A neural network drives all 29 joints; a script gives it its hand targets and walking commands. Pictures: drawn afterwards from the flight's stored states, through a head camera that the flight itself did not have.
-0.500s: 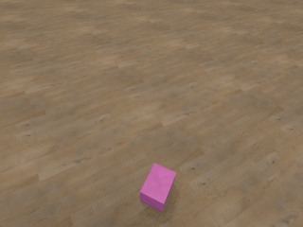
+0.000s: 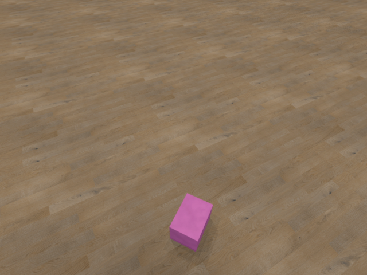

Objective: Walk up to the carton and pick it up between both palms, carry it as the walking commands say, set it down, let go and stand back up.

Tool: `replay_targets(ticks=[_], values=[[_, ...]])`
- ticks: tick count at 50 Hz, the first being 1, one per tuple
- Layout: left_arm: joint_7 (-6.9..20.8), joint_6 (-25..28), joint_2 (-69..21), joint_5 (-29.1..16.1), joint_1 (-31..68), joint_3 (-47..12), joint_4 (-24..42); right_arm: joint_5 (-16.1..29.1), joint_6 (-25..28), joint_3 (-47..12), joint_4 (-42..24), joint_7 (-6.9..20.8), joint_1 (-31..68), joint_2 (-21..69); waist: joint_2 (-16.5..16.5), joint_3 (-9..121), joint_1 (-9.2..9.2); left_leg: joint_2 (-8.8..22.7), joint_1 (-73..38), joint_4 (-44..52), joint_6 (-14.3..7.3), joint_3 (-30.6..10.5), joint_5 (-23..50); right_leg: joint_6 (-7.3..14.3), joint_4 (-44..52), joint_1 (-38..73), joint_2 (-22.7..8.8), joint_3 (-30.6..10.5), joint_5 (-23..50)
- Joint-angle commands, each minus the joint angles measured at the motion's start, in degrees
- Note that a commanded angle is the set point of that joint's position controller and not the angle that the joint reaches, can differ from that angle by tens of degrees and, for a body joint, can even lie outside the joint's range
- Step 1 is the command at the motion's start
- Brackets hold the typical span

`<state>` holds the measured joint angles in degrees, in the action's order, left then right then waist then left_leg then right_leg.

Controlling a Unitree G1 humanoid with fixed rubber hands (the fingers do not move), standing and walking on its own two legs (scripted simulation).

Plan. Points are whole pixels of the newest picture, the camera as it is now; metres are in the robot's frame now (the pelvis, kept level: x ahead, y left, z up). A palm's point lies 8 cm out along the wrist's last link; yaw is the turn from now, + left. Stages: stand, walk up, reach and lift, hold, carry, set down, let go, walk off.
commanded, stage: walk up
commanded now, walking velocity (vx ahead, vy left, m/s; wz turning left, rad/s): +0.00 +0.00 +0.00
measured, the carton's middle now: (191, 221) +0.51 -0.05 -0.69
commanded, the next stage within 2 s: none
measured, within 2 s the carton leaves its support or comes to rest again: neither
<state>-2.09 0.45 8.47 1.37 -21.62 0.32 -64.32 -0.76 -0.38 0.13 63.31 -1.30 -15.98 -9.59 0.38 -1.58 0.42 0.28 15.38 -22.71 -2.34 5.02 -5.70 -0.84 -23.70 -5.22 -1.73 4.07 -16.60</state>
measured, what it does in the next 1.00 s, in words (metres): stands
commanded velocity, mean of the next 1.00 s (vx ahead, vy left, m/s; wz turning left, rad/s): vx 0.02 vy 0.04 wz -0.08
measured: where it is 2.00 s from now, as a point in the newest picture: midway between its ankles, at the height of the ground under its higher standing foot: outside the picture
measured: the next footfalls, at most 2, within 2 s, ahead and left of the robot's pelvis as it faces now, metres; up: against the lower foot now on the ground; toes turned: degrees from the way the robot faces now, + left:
left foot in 1.26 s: +0.27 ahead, +0.23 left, +0.00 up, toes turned -10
right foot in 1.90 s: +0.07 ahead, -0.09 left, +0.00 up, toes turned -22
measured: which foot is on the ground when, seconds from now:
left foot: down 0.00-0.92, up 0.94-1.00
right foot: down 0.00-1.00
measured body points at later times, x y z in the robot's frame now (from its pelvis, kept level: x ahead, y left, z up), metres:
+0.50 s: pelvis +0.03 -0.02 +0.00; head +0.03 -0.01 +0.45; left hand +0.01 +0.20 -0.16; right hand +0.02 -0.25 -0.16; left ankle +0.07 +0.09 -0.74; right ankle -0.04 -0.12 -0.74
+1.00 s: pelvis +0.04 -0.01 +0.00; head +0.05 -0.01 +0.45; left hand +0.00 +0.23 -0.15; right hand +0.06 -0.27 -0.15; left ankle +0.06 +0.11 -0.71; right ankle -0.04 -0.12 -0.74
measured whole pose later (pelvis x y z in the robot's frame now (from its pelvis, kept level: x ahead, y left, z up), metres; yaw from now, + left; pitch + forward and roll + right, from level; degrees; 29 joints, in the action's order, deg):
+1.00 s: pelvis +0.04 -0.01 +0.00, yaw -5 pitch +0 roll +1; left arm -3.7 -0.7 9.0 1.2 -22.7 1.9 -60.1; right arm -2.8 -3.2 3.3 58.1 -0.3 -13.8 -13.0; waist -0.1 -1.3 -3.0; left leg 1.0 22.5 -44.4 2.2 2.6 -19.4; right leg -0.4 -26.7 -6.2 -1.1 -0.7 -20.5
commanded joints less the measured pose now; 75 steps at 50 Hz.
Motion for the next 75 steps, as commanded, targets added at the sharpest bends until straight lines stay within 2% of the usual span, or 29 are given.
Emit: replay_targets(ticks=[1,8,10,14,18,21,23,25,30,32,42,43,44,45,47,49,51,55,56,58,60,61,62,63,65,67,69,71,75], values=[[-0.16,0.6,4.04,0.26,-4.21,0.58,1.55,0.05,0.66,0.76,-1.57,-0.43,-2.04,-5.24,-0.74,-4.03,0.04,6.29,-3.98,4.31,1.14,-7.88,-8.26,2.23,7.58,-9.56,-4.67,-5.99,-3.52],[-0.03,0.74,5.21,0.16,-2.56,1.43,2.11,0.11,0.83,0.98,-1.11,-0.35,-1.99,-6.29,-0.41,-4.24,-0.2,6.05,-3.6,3.81,1.6,-7.44,-5.8,2.15,8.07,-8.39,-5.01,-6.02,-2.32],[0.07,0.85,4.35,0.22,-1.93,1.26,2.09,0.28,0.87,0.67,-1.0,-0.42,-3.14,-4.69,2.24,-4.25,0.11,5.72,-4.88,2.86,1.73,-6.69,-3.2,2.07,8.54,-9.47,-5.09,-5.77,-1.92],[-0.11,1.15,4.3,0.06,-2.11,1.39,2.21,-0.01,1.1,0.5,-1.04,-0.75,-3.23,-4.18,-0.49,-2.19,-0.04,6.01,-7.17,2.02,1.82,-5.59,-0.21,1.97,8.11,-8.02,-5.14,-5.64,2.01],[-0.31,1.03,4.34,0.01,-2.48,1.24,1.56,0.42,1.16,0.33,-0.97,-1.1,-3.34,-4.77,1.78,-2.73,0.06,6.5,-7.53,1.19,1.64,-6.36,3.48,2.14,8.07,-7.18,-5.43,-5.12,6.23],[-0.43,0.95,4.57,-0.34,-2.63,1.71,1.74,0.13,1.11,0.25,-0.69,-1.1,-3.12,-4.15,-0.96,-2.86,-0.59,6.87,-6.46,1.14,1.61,-5.68,5.13,1.96,7.78,-5.72,-5.5,-5.28,7.46],[-0.43,0.9,5.37,-0.18,-1.81,1.78,2.05,0.04,1.08,0.12,-1.12,-1.25,-3.57,-3.7,0.52,-2.02,-0.2,6.79,-7.91,0.97,1.51,-5.61,6.17,1.9,7.5,-5.69,-5.42,-4.8,8.27],[-0.47,0.86,4.77,-0.32,-2.43,1.79,1.62,-0.1,1.25,0.14,-1.0,-1.23,-3.37,-4.27,-1.81,-2.22,-0.75,6.79,-6.08,-0.18,1.25,-5.42,8.18,2.07,6.47,-4.2,-5.13,-4.74,10.53],[-0.69,0.85,5.07,-0.09,-3.25,1.71,1.76,0.5,1.27,0.41,-1.71,-1.54,-3.49,-5.41,1.41,-0.46,-0.78,6.93,-7.41,-0.92,1.2,-4.97,10.03,1.86,5.33,-3.36,-5.39,-4.21,13.38],[-0.64,0.8,5.39,-0.41,-3.59,1.97,1.76,0.21,1.27,0.01,-1.7,-1.58,-3.26,-4.52,0.33,-0.8,-0.82,7.05,-7.63,-1.38,1.39,-4.91,12.24,1.64,5.37,-3.21,-5.17,-3.89,14.87],[-0.65,0.39,5.13,-0.32,-2.02,2.03,2.09,-0.19,0.67,0.79,-2.78,-1.55,-1.78,-5.51,0.62,-1.93,-0.61,6.8,-7.45,-1.03,1.18,-4.67,7.74,1.84,5.87,-4.32,-5.14,-4.48,11.48],[-0.79,-0.35,8.48,-0.39,-3.56,3.68,5.44,-0.44,0.18,3.78,-5.32,-1.41,-1.05,-8.38,2.74,-1.96,-0.87,8.1,-4.82,-5.97,1.78,-2.47,-3.17,3.01,3.37,-7.47,-8.1,-5.4,3.98],[-1.85,-1.41,12.8,0.02,-12.73,5.22,4.23,-2.07,-1.75,6.03,-8.45,0.1,4.32,-12.77,-1.89,-4.74,-5.29,2.96,11.42,-16.43,3.68,2.06,-21.9,8.85,7.57,-2.5,-18.66,-26.01,-15.68],[-2.78,-2.23,15.96,0.19,-14.41,5.25,2.62,-2.41,-2.65,5.16,-11.59,1.21,11.28,-9.69,2.62,-13.24,-7.67,2.28,27.47,-27.12,5.33,-4.31,-20.29,11.07,12.83,-1.5,-23.38,-37.1,-14.24],[-3.16,-1.78,17.49,-0.35,-9.56,5.09,4.69,-3.29,-2.56,5.05,-12.2,2.07,9.6,-8.81,0.33,-11.64,-4.56,4.13,30.22,-31.57,5.89,-8.82,-14.5,9.79,12.37,-1.48,-22.62,-34.09,-11.13],[-2.88,-0.52,15.84,0.37,-4.17,5.14,6.96,-2.94,-1.82,4.78,-11.89,2.59,7.29,-7.99,5.1,-10.05,-1.85,3.68,29.04,-33.09,6.5,-7.17,-10.49,8.62,12.32,-2.16,-19.08,-28.79,-6.59],[-2.58,0.34,15.81,0.75,-1.16,5.72,8.13,-2.41,-1.91,4.73,-13.13,2.77,7.03,-7.47,10.37,-6.95,-0.97,3.45,26.27,-29.77,7.2,-7.04,-8.62,7.47,9.78,-0.83,-15.99,-23.94,2.51],[-2.63,0.25,13.39,1.16,-5.9,5.89,6.61,-1.92,-1.83,3.37,-16.2,3.76,11.81,-4.99,12.78,-1.45,-2.46,3.39,22.0,-22.16,6.75,-6.9,-7.8,6.45,4.13,1.28,-14.25,-18.88,20.76],[-2.4,0.21,14.4,1.01,-6.4,6.33,6.97,-1.29,-1.94,3.2,-17.29,3.86,11.87,-5.39,14.83,-2.18,-2.6,3.23,20.03,-19.11,6.68,-6.84,-8.34,6.19,3.24,-0.03,-13.97,-18.7,21.62],[-2.05,-0.02,14.63,0.75,-4.44,6.29,8.03,-1.12,-1.64,3.0,-18.24,4.4,12.9,-5.27,14.42,-1.99,-2.9,2.82,14.05,-12.47,5.5,-4.37,-8.29,5.26,1.86,-4.48,-12.82,-16.01,20.55],[-1.55,-0.21,15.26,0.17,-1.41,6.09,10.23,0.14,-0.76,3.69,-15.31,3.93,4.23,-7.88,9.21,2.8,0.71,2.11,-5.6,-2.86,3.15,-2.37,-4.84,2.34,-6.08,-15.68,-8.48,-10.94,10.31],[-1.05,-0.19,12.66,0.37,-2.83,5.71,11.11,-0.59,-0.1,4.78,-14.37,3.31,0.65,-12.21,-0.87,8.04,2.23,7.44,-13.32,3.16,1.19,-7.17,-7.05,1.29,-16.37,-20.06,-3.12,-7.45,-0.39],[-0.77,-0.11,9.49,0.51,-5.17,4.54,12.89,-0.25,0.41,6.38,-14.02,2.62,-4.99,-18.21,-17.75,15.48,4.19,21.54,-22.05,3.67,-2.03,-20.14,0.01,-0.48,-30.24,-27.45,0.76,-4.07,-20.83],[-0.71,-0.34,9.92,0.29,-5.94,4.53,12.57,0.54,0.64,6.18,-14.24,2.36,-5.5,-19.44,-17.61,17.54,3.35,23.76,-18.72,3.75,-4.29,-22.88,5.59,-1.32,-40.08,-27.44,0.57,-4.72,-21.99],[0.12,-1.16,9.33,-0.09,-7.33,4.94,12.7,0.65,1.22,5.59,-14.94,1.34,1.69,-18.06,-16.92,13.86,-1.72,24.2,-13.66,2.89,-4.35,-21.9,19.38,-0.99,-50.24,-27.64,-1.8,-6.62,-17.38],[1.71,-0.84,10.83,-0.15,-4.14,6.42,12.92,1.02,2.07,5.5,-16.06,0.21,3.71,-14.36,-9.86,14.0,-2.84,19.88,-10.94,-0.31,-1.45,-14.85,19.65,-0.41,-49.56,-26.1,-2.33,-7.33,-11.39],[2.01,-1.36,10.92,-0.26,-1.47,6.29,13.5,0.54,2.33,4.57,-16.0,-0.41,4.06,-12.53,-10.81,12.26,-2.43,17.16,-10.16,1.04,-0.7,-9.82,19.16,-0.58,-47.08,-26.24,-1.81,-6.15,-8.91],[2.37,-2.39,9.48,0.02,0.36,6.21,13.39,0.05,2.89,3.48,-15.03,-0.67,4.03,-10.2,-8.02,9.56,-1.96,15.76,-7.51,2.51,-1.4,-8.5,19.07,0.04,-44.9,-25.26,0.0,-4.18,-7.26],[2.6,-4.42,8.75,0.06,3.89,7.12,15.32,-0.99,3.15,3.65,-13.66,-0.87,0.71,-13.2,-6.28,4.56,-1.32,22.75,-4.35,7.21,-4.75,-13.58,7.7,-1.0,-36.68,-24.11,-0.69,-7.0,-8.79]])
